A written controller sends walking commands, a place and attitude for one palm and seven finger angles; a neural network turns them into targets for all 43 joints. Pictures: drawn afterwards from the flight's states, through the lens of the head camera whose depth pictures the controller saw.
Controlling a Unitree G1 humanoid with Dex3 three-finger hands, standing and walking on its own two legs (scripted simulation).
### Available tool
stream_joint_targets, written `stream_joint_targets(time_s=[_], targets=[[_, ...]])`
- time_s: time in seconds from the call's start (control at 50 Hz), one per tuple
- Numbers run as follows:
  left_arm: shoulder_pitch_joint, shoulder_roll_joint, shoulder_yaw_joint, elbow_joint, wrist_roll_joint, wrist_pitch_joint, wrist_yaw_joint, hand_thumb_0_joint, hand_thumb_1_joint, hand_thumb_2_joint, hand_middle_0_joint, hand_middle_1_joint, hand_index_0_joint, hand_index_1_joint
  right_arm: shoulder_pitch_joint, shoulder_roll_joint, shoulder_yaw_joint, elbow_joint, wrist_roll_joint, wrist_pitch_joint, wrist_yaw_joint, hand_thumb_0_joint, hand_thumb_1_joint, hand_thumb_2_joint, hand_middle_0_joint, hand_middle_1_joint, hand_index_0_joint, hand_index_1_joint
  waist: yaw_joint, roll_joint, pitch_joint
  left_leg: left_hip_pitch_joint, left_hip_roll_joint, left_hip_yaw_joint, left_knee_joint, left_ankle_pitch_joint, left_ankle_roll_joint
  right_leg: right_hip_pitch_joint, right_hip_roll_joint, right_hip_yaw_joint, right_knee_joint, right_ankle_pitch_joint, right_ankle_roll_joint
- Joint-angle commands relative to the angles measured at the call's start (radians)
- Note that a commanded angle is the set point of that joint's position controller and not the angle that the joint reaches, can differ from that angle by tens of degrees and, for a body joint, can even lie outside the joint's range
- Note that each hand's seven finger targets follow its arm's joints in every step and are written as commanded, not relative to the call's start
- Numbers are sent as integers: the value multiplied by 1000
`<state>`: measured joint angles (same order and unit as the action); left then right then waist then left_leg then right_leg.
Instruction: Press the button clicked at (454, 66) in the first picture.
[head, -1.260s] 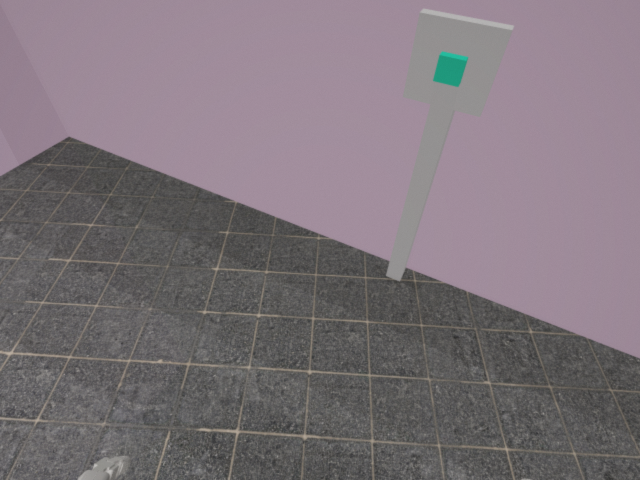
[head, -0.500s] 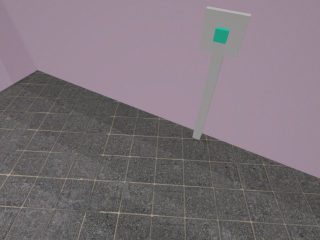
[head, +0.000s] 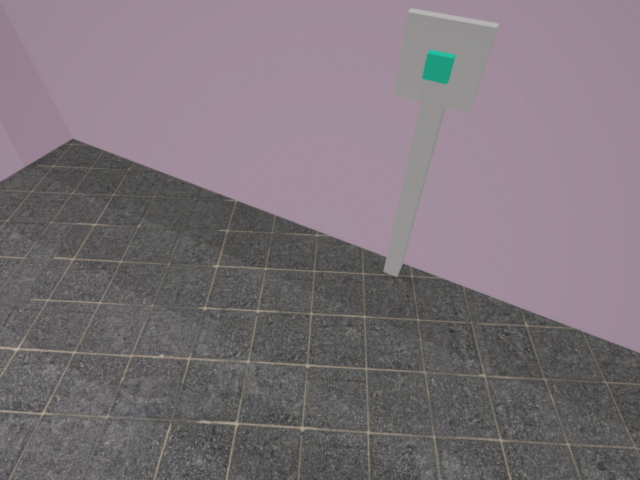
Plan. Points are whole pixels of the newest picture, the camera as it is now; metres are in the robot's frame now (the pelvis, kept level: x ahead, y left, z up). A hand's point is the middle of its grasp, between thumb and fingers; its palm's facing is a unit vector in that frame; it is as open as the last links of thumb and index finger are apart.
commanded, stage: look at it before walking up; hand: left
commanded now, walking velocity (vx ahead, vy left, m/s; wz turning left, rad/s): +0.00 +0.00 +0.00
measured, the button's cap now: (438, 66) +0.98 -0.22 +0.08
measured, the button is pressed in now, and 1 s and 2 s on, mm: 0 0 0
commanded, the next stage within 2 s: walk to a spot facing it in 0.18 s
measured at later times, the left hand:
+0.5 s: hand out of the picture +0.07 +0.22 -0.17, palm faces -0.06 -0.96 -0.27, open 7.4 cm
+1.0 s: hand out of the picture +0.13 +0.14 -0.17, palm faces -0.18 -0.97 -0.18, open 7.4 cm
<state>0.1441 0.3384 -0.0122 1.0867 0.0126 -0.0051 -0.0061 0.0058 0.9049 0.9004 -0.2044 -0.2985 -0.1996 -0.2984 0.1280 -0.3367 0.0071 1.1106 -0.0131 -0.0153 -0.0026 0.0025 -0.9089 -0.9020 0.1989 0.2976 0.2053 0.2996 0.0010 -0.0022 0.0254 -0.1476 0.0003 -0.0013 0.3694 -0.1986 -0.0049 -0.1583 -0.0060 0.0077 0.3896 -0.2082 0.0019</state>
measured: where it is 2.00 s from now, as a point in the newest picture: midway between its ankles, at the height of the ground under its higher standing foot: outside the picture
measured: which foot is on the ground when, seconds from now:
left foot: down 0.00-0.68, up 0.70-1.00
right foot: down 0.00-1.00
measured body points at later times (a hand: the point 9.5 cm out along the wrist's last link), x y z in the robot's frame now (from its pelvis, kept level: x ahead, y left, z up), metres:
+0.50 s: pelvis +0.03 +0.00 -0.01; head +0.02 +0.00 +0.44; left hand +0.07 +0.27 -0.15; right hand +0.08 -0.28 -0.15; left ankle +0.00 +0.12 -0.75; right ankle +0.00 -0.12 -0.75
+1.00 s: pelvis +0.15 -0.03 -0.01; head +0.18 -0.05 +0.44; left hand +0.14 +0.19 -0.16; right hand +0.19 -0.29 -0.15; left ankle +0.25 +0.07 -0.69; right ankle +0.04 -0.11 -0.75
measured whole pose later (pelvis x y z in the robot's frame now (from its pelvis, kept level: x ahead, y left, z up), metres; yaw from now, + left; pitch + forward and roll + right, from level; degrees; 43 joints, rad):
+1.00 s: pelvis +0.15 -0.03 -0.01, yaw -15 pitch +0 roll +0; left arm 0.41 0.12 0.02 1.06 0.03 -0.02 0.02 0.00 0.90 0.90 -0.20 -0.30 -0.20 -0.30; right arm 0.11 -0.19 -0.03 0.99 -0.01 0.01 -0.01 0.00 -0.91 -0.90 0.19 0.30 0.20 0.30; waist 0.02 0.02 0.06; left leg -0.60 0.07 0.05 0.97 -0.26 -0.06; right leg -0.04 0.07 0.06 0.38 -0.34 -0.05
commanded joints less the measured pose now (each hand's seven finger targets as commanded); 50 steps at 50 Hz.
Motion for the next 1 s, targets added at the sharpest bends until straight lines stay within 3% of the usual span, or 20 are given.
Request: stream_joint_targets(time_s=[0.0,0.26,0.32,0.36,0.4,0.44,0.48,0.52,0.56,0.6,0.62,0.64,0.66,0.68,0.7,0.72,0.74,0.82,0.92,0.98], targets=[[-44,207,45,-64,-2,-22,16,0,900,900,-200,-300,-200,-300,-48,-207,-43,-61,5,-21,-10,0,-900,-900,200,300,200,300,0,0,-61,16,117,-96,-57,115,31,12,-115,100,-64,114,-32],[-39,211,45,-60,-2,-26,18,0,900,900,-200,-300,-200,-300,-56,-206,-42,-61,7,-21,-11,0,-900,-900,200,300,200,300,2,-3,-69,36,119,-88,-53,164,28,31,-122,99,-65,188,-35],[34,94,25,-34,-1,-1,19,0,900,900,-200,-300,-200,-300,22,-83,-16,-36,-2,-3,-9,0,-900,-900,200,300,200,300,2,-14,-76,42,112,-42,-14,25,5,10,-103,117,-53,35,-28],[45,98,32,-45,4,14,9,0,900,900,-200,-300,-200,-300,39,-87,-21,-40,-7,6,-8,0,-900,-900,200,300,200,300,2,-17,11,-18,108,-31,-13,-154,9,-67,-85,146,-63,-167,-38],[54,101,43,-64,8,21,0,0,900,900,-200,-300,-200,-300,53,-100,-32,-55,-10,7,-7,0,-900,-900,200,300,200,300,0,1,73,-55,116,-40,-23,-275,19,-135,-62,162,-46,-269,-48],[78,91,53,-87,9,21,-8,0,900,900,-200,-300,-200,-300,73,-114,-45,-72,-10,5,-9,0,-900,-900,200,300,200,300,0,23,103,-58,145,-62,-31,-349,39,-192,-34,152,6,-299,-54],[92,65,57,-108,9,14,-14,0,900,900,-200,-300,-200,-300,111,-128,-58,-81,-7,-2,-13,0,-900,-900,200,300,200,300,-10,84,113,-22,206,-131,-68,-375,77,-262,11,106,128,-266,-48],[77,24,59,-134,8,5,-20,0,900,900,-200,-300,-200,-300,151,-150,-76,-86,-2,-14,-16,0,-900,-900,200,300,200,300,-25,190,91,50,321,-217,-125,-293,145,-333,35,-12,323,-220,-25],[49,-2,63,-165,9,-4,-24,0,900,900,-200,-300,-200,-300,176,-127,-80,-87,-5,-26,-19,0,-900,-900,200,300,200,300,-34,191,87,120,361,-189,-92,-30,186,-397,-12,-24,379,-300,-12],[126,-28,69,-143,8,-15,-27,0,900,900,-200,-300,-200,-300,151,-102,-75,-90,-10,-27,-21,0,-900,-900,200,300,200,300,9,149,52,42,312,-51,44,133,138,-214,-16,-58,249,-241,-22],[235,-28,75,-105,11,-21,-28,0,900,900,-200,-300,-200,-300,120,-90,-73,-95,-8,-26,-21,0,-900,-900,200,300,200,300,65,76,5,-53,243,38,215,135,86,-26,6,-73,107,-99,-35],[375,58,96,-58,19,-37,-15,0,900,900,-200,-300,-200,-300,100,-27,-63,-125,4,-28,-14,0,-900,-900,200,300,200,300,114,-173,-57,-302,135,152,525,-27,17,223,-158,199,-32,12,-91],[487,136,109,-30,7,-45,4,0,900,900,-200,-300,-200,-300,24,25,-45,-182,3,-38,-8,0,-900,-900,200,300,200,300,142,-351,-45,-533,25,145,742,-385,-21,300,-365,552,-114,301,-181],[493,103,98,-21,-2,-49,19,0,900,900,-200,-300,-200,-300,21,-6,-54,-173,0,-41,-15,0,-900,-900,200,300,200,300,126,-232,-43,-541,55,25,801,-357,-10,299,-361,506,-73,490,-216],[441,62,91,-27,0,-51,23,0,900,900,-200,-300,-200,-300,12,10,-56,-160,1,-41,-17,0,-900,-900,200,300,200,300,107,-216,4,-550,84,18,825,-303,-12,244,-327,426,-53,646,-221],[399,26,84,-39,1,-47,29,0,900,900,-200,-300,-200,-300,3,21,-57,-153,1,-36,-18,0,-900,-900,200,300,200,300,85,-95,31,-548,104,18,829,-263,-20,218,-316,374,-36,701,-224],[364,7,75,-55,3,-45,31,0,900,900,-200,-300,-200,-300,10,38,-54,-143,-2,-27,-15,0,-900,-900,200,300,200,300,62,-52,45,-530,111,19,815,-215,-29,181,-277,293,-33,733,-205],[321,-22,67,-72,8,-45,39,0,900,900,-200,-300,-200,-300,66,73,-58,-124,-2,5,-10,0,-900,-900,200,300,200,300,5,-73,12,-478,86,49,765,-108,-54,128,-202,171,-45,789,-164],[306,-19,76,-83,13,-35,46,0,900,900,-200,-300,-200,-300,-2,81,-59,-172,6,11,-9,0,-900,-900,200,300,200,300,4,-106,8,-475,78,59,634,-48,-59,125,-183,172,-37,737,-168],[294,-19,82,-93,16,-23,49,0,900,900,-200,-300,-200,-300,-52,91,-54,-198,9,7,-11,0,-900,-900,200,300,200,300,19,-125,39,-400,57,76,486,-59,-50,96,-175,190,-13,766,-162]])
